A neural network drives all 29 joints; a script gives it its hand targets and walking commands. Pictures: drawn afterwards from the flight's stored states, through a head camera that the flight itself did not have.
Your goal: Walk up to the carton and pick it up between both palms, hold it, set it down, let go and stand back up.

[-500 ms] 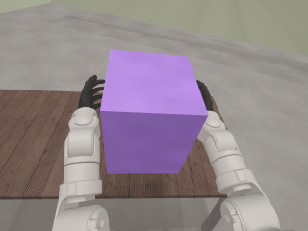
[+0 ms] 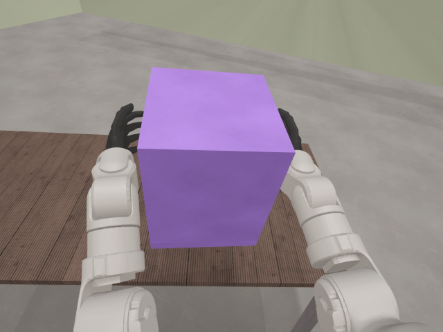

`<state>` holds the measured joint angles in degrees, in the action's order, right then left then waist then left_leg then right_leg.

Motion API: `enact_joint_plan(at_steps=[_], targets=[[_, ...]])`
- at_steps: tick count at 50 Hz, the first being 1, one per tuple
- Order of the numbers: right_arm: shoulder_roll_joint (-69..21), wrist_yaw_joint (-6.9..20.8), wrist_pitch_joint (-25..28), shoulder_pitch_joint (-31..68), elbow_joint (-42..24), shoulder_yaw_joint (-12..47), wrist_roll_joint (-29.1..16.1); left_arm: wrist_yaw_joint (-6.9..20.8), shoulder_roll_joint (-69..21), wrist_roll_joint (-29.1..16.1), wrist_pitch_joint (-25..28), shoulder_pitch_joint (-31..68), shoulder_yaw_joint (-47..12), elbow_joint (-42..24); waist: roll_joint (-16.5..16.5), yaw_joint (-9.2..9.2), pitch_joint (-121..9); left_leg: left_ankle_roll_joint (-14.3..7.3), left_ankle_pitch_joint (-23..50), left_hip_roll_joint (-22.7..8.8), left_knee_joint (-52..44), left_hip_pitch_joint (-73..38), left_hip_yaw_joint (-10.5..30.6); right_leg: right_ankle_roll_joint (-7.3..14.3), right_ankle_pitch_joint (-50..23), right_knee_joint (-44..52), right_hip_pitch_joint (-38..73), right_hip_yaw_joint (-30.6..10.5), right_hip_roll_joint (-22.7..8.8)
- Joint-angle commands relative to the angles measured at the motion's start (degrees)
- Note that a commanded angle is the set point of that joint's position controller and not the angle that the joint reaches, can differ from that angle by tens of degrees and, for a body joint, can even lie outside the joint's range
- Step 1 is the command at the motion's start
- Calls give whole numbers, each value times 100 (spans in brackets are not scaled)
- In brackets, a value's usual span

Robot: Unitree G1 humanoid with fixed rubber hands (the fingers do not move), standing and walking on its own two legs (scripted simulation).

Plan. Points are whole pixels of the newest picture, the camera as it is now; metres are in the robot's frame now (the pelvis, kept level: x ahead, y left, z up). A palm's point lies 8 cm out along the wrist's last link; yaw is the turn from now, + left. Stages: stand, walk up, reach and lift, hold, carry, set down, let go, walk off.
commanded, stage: hold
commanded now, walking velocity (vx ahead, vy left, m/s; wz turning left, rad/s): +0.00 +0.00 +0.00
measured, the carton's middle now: (207, 161) +0.38 +0.01 +0.16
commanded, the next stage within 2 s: none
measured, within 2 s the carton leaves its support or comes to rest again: neither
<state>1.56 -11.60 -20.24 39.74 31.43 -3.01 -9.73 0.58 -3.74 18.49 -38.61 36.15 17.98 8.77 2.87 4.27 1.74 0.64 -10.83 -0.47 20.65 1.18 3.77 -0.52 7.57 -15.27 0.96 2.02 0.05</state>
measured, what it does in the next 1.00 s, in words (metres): stands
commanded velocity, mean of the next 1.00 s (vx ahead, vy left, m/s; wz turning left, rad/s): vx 0.00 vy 0.00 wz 0.00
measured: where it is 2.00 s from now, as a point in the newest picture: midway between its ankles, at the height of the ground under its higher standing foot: outside the picture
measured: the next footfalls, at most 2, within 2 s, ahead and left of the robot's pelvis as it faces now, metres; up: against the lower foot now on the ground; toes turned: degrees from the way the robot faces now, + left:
none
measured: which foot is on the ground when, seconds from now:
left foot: down 0.00-1.00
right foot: down 0.00-1.00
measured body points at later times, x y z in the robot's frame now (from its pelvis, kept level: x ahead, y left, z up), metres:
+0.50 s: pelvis +0.00 +0.00 +0.00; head -0.04 +0.03 +0.45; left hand +0.38 +0.15 +0.19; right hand +0.38 -0.14 +0.18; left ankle +0.02 +0.12 -0.75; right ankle +0.02 -0.13 -0.75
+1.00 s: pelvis +0.00 +0.00 +0.00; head -0.04 +0.03 +0.45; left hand +0.38 +0.15 +0.19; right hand +0.38 -0.14 +0.18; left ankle +0.02 +0.12 -0.75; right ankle +0.02 -0.13 -0.75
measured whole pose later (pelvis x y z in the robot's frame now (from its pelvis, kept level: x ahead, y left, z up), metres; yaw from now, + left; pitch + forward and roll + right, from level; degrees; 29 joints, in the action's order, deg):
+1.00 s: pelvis +0.00 +0.00 +0.00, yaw +0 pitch -9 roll -1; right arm 2.0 -12.4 -20.0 37.8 29.1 -1.3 -10.9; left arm 1.1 -4.2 18.7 -38.9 34.3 17.5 6.3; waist 2.8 4.4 2.4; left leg 0.6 -11.3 -0.7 20.8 0.4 3.3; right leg -0.4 7.9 -15.2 1.8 1.9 0.2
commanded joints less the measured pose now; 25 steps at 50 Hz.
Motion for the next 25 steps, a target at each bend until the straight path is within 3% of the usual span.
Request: enact_joint_plan(at_steps=[1,9,25], targets=[[-3361,506,475,4207,-1848,2201,-467,928,-3069,-744,215,3234,-2861,-278,-439,66,-2133,169,1346,340,-263,-186,-463,-156,-798,64,780,245,362],[-3407,473,515,4210,-2060,2397,-583,899,-3080,-773,238,3191,-2949,-445,-406,-2,-2172,167,1634,352,-184,-292,-460,-158,-1011,45,790,235,384],[-3347,460,471,4059,-2118,2334,-531,913,-3086,-834,200,3135,-3097,-563,-467,115,-2122,213,1533,333,-199,-295,-453,-157,-931,56,732,246,368]])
